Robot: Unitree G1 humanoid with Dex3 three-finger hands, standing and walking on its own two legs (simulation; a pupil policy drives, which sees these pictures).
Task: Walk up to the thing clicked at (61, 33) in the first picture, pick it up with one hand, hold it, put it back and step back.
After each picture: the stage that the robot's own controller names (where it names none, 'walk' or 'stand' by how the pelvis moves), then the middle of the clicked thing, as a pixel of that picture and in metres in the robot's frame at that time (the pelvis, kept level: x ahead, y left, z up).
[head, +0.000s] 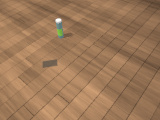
stand; (59, 28) +1.60 +0.30 -0.66
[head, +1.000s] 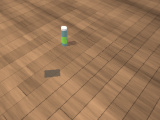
walk; (64, 36) +1.47 +0.18 -0.65
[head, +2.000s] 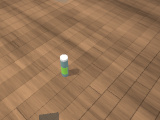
walk; (64, 66) +0.96 +0.17 -0.65
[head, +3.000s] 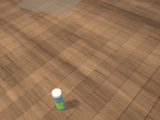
walk; (59, 100) +0.62 +0.24 -0.62
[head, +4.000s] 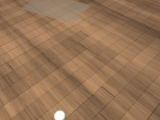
stand; out of the picture +0.45 +0.19 -0.63
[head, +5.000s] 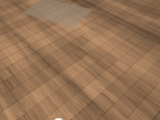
stand; out of the picture +0.42 +0.20 -0.65
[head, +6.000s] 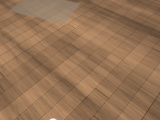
stand; out of the picture +0.39 +0.24 -0.65
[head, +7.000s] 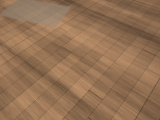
stand; out of the picture +0.38 +0.25 -0.65
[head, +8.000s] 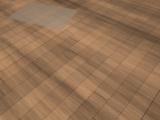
stand; out of the picture +0.41 +0.23 -0.66
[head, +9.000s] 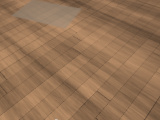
stand; out of the picture +0.41 +0.22 -0.66
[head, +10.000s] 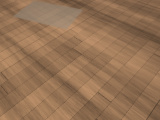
stand; out of the picture +0.41 +0.22 -0.66
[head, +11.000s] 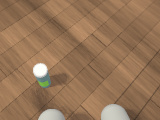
go down; (43, 77) +0.48 +0.19 -0.43
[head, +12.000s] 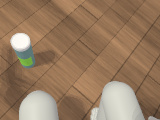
go down; (25, 53) +0.52 +0.21 -0.28
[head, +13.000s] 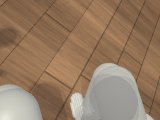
close in; out of the picture +0.50 +0.26 -0.18
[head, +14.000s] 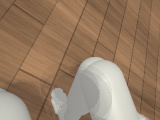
close; out of the picture +0.50 +0.28 -0.17
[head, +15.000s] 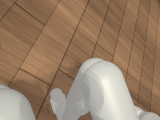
lift; out of the picture +0.45 +0.25 -0.17
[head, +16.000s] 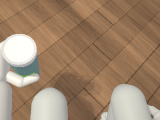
lift; (25, 64) +0.37 +0.21 -0.02
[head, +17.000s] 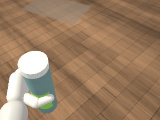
hold; (41, 87) +0.31 +0.15 +0.09
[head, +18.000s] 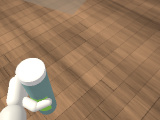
hold; (40, 91) +0.31 +0.16 +0.04
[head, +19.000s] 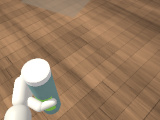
hold; (45, 91) +0.31 +0.15 +0.04
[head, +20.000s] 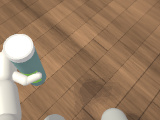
crouch; (29, 65) +0.40 +0.17 -0.02
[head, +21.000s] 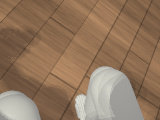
lower; out of the picture +0.51 +0.25 -0.08
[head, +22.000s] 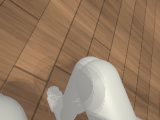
lower; out of the picture +0.48 +0.27 -0.18
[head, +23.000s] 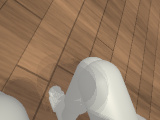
lower; out of the picture +0.48 +0.27 -0.18
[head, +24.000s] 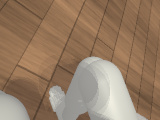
lower; out of the picture +0.47 +0.28 -0.18
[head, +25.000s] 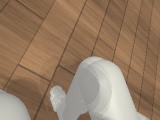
lower; out of the picture +0.47 +0.28 -0.17
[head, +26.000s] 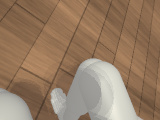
open; out of the picture +0.48 +0.26 -0.18
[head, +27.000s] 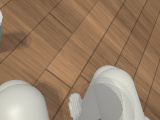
stand; out of the picture +0.48 +0.24 -0.19
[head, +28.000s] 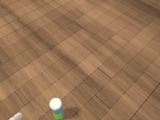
stand; (57, 110) +0.44 +0.16 -0.55
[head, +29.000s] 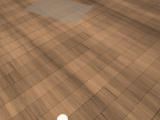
stand; out of the picture +0.44 +0.16 -0.60
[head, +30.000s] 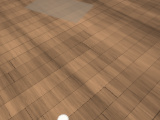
stand; out of the picture +0.43 +0.16 -0.60
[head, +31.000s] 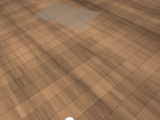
stand; out of the picture +0.45 +0.15 -0.65
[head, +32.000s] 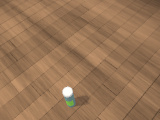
walk; (69, 97) +0.51 +0.16 -0.63
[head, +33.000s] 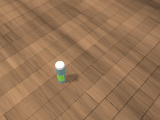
walk; (61, 72) +0.73 +0.17 -0.63
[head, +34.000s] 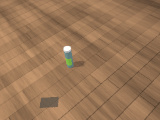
stand; (68, 57) +1.05 +0.24 -0.63
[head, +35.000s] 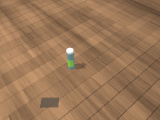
stand; (70, 59) +1.07 +0.17 -0.65
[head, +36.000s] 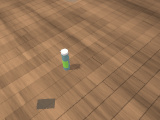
stand; (65, 60) +1.08 +0.20 -0.66
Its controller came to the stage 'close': yes
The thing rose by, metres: 0.68
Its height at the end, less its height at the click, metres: +0.00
